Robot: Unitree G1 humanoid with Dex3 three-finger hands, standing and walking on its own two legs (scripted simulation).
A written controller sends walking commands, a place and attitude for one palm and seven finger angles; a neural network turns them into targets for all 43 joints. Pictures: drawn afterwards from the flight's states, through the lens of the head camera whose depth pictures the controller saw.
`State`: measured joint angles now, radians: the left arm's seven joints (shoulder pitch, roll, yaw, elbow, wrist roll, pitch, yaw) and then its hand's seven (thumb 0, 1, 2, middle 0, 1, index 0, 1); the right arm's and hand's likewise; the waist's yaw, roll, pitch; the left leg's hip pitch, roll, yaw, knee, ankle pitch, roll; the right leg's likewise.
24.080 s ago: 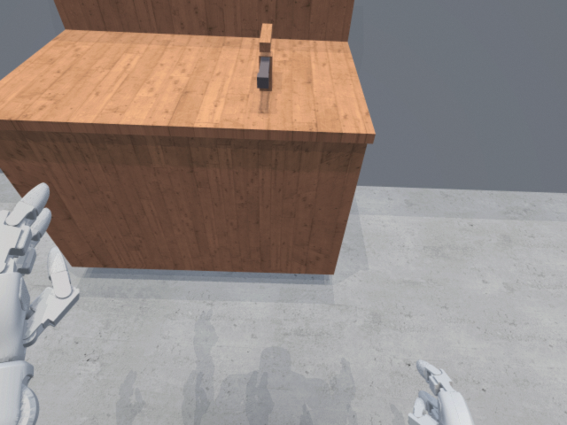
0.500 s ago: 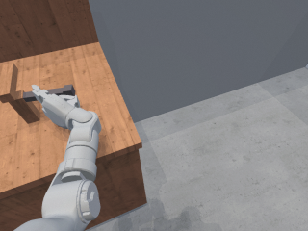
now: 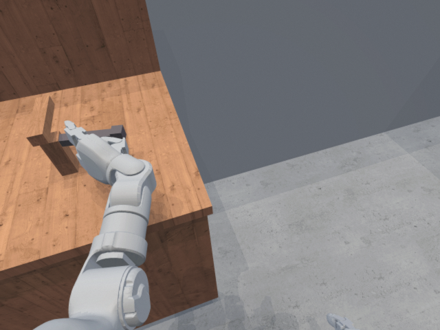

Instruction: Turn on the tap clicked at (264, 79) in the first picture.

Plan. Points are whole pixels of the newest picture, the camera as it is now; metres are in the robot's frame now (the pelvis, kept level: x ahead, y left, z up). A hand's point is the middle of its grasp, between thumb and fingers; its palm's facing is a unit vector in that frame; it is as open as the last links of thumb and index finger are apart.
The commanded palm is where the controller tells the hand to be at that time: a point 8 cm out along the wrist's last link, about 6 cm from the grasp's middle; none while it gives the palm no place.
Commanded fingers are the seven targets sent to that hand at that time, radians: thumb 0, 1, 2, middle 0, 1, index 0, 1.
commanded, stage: lift the hand up off the lever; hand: left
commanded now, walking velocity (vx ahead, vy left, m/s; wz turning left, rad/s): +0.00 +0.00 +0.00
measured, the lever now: (118, 134) +0.49 +0.24 +0.10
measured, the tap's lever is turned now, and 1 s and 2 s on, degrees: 78 78 78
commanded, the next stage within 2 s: draw the hand back beside the body in 1.32 s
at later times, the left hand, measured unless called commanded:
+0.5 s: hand (118, 137) +0.43 +0.21 +0.15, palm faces +0.83 -0.55 -0.12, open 7.8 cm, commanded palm +0.38 +0.22 +0.16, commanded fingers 0.00 0.90 0.90 -0.15 -0.15 -0.15 -0.15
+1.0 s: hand (109, 130) +0.43 +0.22 +0.16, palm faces +0.82 -0.57 -0.08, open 7.8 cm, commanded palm +0.37 +0.23 +0.17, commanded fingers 0.00 0.90 0.90 -0.15 -0.15 -0.15 -0.15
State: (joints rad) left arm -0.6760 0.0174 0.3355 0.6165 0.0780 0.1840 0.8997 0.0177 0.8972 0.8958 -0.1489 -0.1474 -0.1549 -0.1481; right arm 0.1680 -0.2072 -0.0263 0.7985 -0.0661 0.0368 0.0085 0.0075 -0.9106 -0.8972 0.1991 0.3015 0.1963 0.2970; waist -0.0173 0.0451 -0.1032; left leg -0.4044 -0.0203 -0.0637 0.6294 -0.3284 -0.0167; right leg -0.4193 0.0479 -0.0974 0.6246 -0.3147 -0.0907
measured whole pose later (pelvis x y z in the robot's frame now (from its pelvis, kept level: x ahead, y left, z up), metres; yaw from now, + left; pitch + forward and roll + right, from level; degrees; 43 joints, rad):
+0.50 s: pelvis +0.00 +0.00 +0.00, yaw -1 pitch +6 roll +1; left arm -0.71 0.06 0.38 0.63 0.07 0.21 0.89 0.02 0.90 0.90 -0.15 -0.15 -0.16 -0.15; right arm 0.20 -0.22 -0.03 0.82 -0.06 0.02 -0.01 0.01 -0.91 -0.90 0.20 0.30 0.20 0.30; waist -0.03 0.04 -0.09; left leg -0.38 -0.01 -0.06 0.59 -0.30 -0.02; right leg -0.40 0.06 -0.09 0.58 -0.28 -0.09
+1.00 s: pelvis +0.01 +0.01 +0.01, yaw -1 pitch +4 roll +0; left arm -0.64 0.02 0.33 0.46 0.04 0.30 0.86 0.02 0.90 0.90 -0.15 -0.15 -0.16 -0.15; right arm 0.15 -0.21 -0.03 0.81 -0.05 0.02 -0.01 0.01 -0.91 -0.90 0.20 0.30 0.20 0.30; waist 0.01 0.04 -0.08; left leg -0.29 -0.02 -0.05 0.53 -0.31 -0.01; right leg -0.31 0.05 -0.08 0.53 -0.29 -0.08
